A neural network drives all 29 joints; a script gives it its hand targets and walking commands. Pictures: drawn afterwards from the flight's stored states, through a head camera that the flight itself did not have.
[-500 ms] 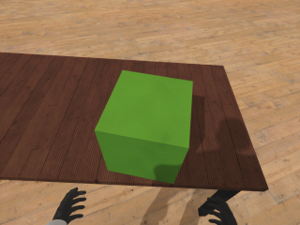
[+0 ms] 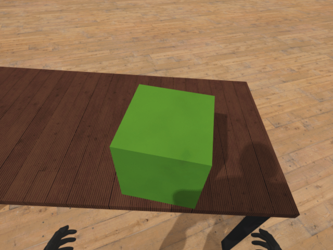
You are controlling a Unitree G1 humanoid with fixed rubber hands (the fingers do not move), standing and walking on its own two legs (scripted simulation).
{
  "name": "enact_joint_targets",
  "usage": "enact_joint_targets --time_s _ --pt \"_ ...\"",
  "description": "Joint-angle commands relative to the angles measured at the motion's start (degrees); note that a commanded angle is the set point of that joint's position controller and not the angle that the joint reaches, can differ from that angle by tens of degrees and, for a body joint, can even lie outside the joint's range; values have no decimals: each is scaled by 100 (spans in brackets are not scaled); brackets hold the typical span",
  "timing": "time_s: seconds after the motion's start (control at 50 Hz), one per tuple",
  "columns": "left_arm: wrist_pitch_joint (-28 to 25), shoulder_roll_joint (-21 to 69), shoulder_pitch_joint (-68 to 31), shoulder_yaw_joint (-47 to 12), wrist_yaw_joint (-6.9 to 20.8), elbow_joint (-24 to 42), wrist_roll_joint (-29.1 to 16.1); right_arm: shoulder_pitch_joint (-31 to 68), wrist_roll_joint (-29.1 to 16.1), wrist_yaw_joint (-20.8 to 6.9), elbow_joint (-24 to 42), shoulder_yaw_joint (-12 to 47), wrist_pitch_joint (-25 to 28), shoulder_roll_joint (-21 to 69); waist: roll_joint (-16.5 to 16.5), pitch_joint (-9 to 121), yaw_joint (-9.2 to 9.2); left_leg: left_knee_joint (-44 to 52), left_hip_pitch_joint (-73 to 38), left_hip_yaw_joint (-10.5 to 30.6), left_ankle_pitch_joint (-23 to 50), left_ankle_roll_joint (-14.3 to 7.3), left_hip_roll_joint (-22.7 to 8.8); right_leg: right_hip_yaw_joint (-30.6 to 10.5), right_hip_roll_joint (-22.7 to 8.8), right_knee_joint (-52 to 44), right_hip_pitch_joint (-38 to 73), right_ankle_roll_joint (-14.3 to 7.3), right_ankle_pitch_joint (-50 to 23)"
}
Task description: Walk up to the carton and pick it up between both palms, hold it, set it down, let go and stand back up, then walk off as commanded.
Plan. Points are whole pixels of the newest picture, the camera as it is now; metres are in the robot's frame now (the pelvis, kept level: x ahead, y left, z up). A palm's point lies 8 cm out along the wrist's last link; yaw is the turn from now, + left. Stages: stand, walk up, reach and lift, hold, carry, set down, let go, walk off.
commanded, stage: stand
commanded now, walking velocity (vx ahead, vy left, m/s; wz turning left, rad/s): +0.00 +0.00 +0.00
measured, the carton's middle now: (166, 146) +0.41 +0.00 -0.01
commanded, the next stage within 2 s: walk off in 2.00 s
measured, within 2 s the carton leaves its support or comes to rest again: neither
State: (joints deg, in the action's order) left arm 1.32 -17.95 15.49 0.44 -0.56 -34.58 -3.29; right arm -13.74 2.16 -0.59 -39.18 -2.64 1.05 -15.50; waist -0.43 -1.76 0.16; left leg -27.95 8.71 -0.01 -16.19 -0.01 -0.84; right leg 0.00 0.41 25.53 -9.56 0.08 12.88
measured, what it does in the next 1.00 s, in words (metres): stands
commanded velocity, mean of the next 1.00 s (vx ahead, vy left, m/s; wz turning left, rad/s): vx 0.00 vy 0.00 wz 0.00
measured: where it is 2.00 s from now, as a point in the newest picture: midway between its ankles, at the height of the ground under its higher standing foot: outside the picture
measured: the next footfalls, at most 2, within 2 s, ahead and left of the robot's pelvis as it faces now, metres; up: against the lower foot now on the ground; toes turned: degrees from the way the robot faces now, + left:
none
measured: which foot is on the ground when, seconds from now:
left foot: down 0.00-1.00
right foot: down 0.00-1.00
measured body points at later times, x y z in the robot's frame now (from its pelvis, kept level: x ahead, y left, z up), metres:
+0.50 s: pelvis +0.00 +0.00 +0.00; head +0.00 +0.01 +0.45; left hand +0.13 +0.28 -0.10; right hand +0.13 -0.27 -0.09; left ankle -0.01 +0.12 -0.74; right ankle +0.01 -0.12 -0.74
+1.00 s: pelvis +0.00 +0.00 +0.00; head +0.00 +0.01 +0.45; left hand +0.12 +0.28 -0.10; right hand +0.13 -0.27 -0.10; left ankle -0.01 +0.12 -0.74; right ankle +0.01 -0.12 -0.74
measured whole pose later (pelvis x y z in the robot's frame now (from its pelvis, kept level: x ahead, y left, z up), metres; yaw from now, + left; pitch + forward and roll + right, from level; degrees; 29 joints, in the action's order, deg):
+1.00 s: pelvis +0.00 +0.00 +0.00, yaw +0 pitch -3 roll -1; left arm -0.7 -19.3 15.0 0.5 -0.3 -40.4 -3.2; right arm -13.7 1.4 -0.6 -39.7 -2.6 0.0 -15.8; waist 0.3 -1.6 0.2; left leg -28.1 8.8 0.0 -16.4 -0.2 -0.8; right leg 0.0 0.4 25.6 -9.6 0.2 13.1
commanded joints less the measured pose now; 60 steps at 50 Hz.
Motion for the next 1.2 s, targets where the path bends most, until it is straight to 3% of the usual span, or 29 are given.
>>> enact_joint_targets --time_s 0.0,0.04,0.06,0.08,0.1,0.18,0.22,0.26,0.32,0.34,0.42,0.46,0.48,0.56,0.66,0.7,0.76,0.78,0.8,0.82,0.88,0.9,0.92,0.94,0.96,1.0,1.02,1.08,1.18 --pt "-386 -1237 -228 386 58 186 660 226 -27 53 258 -282 141 -1305 467 436 44 511 535 444 -15 -224 -404 -451 -480 -197 35 -189 -586" --pt "-424 -1197 -201 418 30 150 671 307 -43 39 217 -269 139 -1389 696 268 -8 661 561 498 101 -275 -395 -504 -492 -182 16 -230 -530" --pt "-436 -1208 -168 398 58 167 597 277 4 60 195 -253 123 -1412 429 372 -87 629 518 508 144 -320 -444 -528 -511 -148 -46 -259 -452" --pt "-393 -1370 -156 386 34 73 626 255 -49 41 313 -255 135 -1404 528 25 84 689 574 430 -31 -265 -430 -452 -522 -221 -242 -234 -452" --pt "-379 -1276 -249 409 33 59 620 511 -2 57 314 -308 176 -1459 772 192 -24 755 711 593 101 -290 -454 -374 -452 -117 11 -200 -631" --pt "-444 -1320 -160 376 33 -6 571 318 -40 35 201 -282 113 -1456 319 395 -65 453 436 337 688 -312 -406 -493 -618 -142 20 -202 -1067" --pt "-431 -1358 -229 407 6 -4 648 450 -86 46 172 -277 112 -1400 762 319 -18 399 307 385 703 -259 -393 -551 -558 -225 -34 -252 -896" --pt "-411 -1317 -242 435 45 -1 660 201 -99 38 97 -262 122 -1358 407 399 -3 531 434 424 331 -243 -414 -358 -478 -186 38 -176 -610" --pt "-483 -1056 -229 340 39 -39 637 338 -12 40 178 -328 96 -1512 894 380 -37 645 587 498 204 -266 -432 -423 -458 -113 185 -253 -601" --pt "-481 -1201 -270 353 39 -57 612 403 -3 34 169 -216 104 -1492 506 171 -91 748 896 542 34 -294 -475 -426 -532 -137 215 -253 -833" --pt "-439 -1514 -195 495 22 -203 607 380 -57 24 119 -244 114 -1356 701 517 -16 483 324 450 1152 -274 -421 -417 -525 -21 222 -224 -1241" --pt "-435 -1288 -147 363 19 -210 577 186 -116 78 96 -284 129 -1518 269 357 -13 459 187 510 1171 -239 -460 -435 -608 -53 171 -255 -1301" --pt "-411 -1249 2 375 16 -237 527 347 -90 95 109 -330 138 -1568 842 357 -60 510 234 564 968 -297 -517 -526 -579 17 110 -262 -1161" --pt "-471 -1416 -220 386 38 -195 666 190 -96 76 43 -301 50 -1492 384 359 -40 623 344 498 379 -278 -421 -451 -519 -232 98 -268 -540" --pt "-458 -1358 -239 437 24 -277 570 340 -111 59 76 -312 124 -1521 712 443 -30 541 350 427 709 -275 -457 -489 -591 -202 172 -338 -933" --pt "-453 -1350 -411 371 59 -258 567 339 -82 22 66 -297 118 -1454 330 405 2 565 326 459 848 -274 -430 -455 -549 -156 211 -319 -1041" --pt "-498 -1265 -308 337 57 -276 582 321 -50 36 62 -345 68 -1599 676 107 -56 571 434 436 853 -298 -439 -481 -557 -245 99 -303 -1093" --pt "-515 -1352 -251 378 6 -333 574 261 -101 37 140 -324 95 -1407 491 579 52 542 148 447 838 -282 -461 -407 -592 -55 286 -336 -1147" --pt "-502 -1302 -508 281 39 -294 552 441 -89 20 111 -298 88 -1543 796 181 15 483 266 429 1099 -275 -395 -529 -627 -248 50 -285 -1264" --pt "-524 -1355 -290 377 44 -278 596 251 -138 52 31 -323 60 -1461 370 429 -82 483 292 469 1196 -268 -475 -438 -642 -149 228 -290 -1308" --pt "-491 -1489 -297 382 64 -431 625 227 -100 19 104 -311 112 -1437 487 48 39 643 214 493 607 -262 -457 -544 -631 -215 -84 -355 -853" --pt "-454 -1348 -9 343 81 -447 517 526 -80 -7 197 -333 139 -1531 576 415 -179 502 221 479 669 -298 -513 -459 -571 -264 46 -296 -659" --pt "-477 -1457 -221 371 22 -499 554 537 -111 6 110 -335 120 -1398 393 350 -86 553 257 568 850 -257 -498 -502 -645 -253 164 -366 -871" --pt "-493 -1338 -131 269 43 -461 589 219 -143 21 57 -340 119 -1514 773 242 -32 533 270 395 1073 -234 -426 -571 -690 -263 230 -324 -1391" --pt "-506 -1377 -449 291 43 -427 567 162 -185 41 -26 -338 101 -1562 377 306 146 505 99 430 1161 -240 -467 -484 -708 -203 44 -325 -1137" --pt "-487 -1344 -452 347 52 -394 510 353 -90 102 93 -335 75 -1592 703 81 15 597 358 508 1074 -291 -539 -515 -622 -164 44 -330 -969" --pt "-464 -1202 -576 277 59 -447 567 478 -103 86 87 -307 122 -1448 430 218 26 523 318 456 916 -225 -443 -445 -543 -204 119 -246 -1037" --pt "-456 -1360 -420 352 40 -502 610 454 -140 30 75 -389 80 -1667 683 -37 -30 618 535 455 627 -193 -408 -435 -596 -287 18 -304 -1036" --pt "-492 -1409 -479 356 13 -545 632 435 -115 67 112 -297 114 -1416 531 236 -3 628 196 404 1085 -234 -474 -454 -646 -94 -2 -333 -1056"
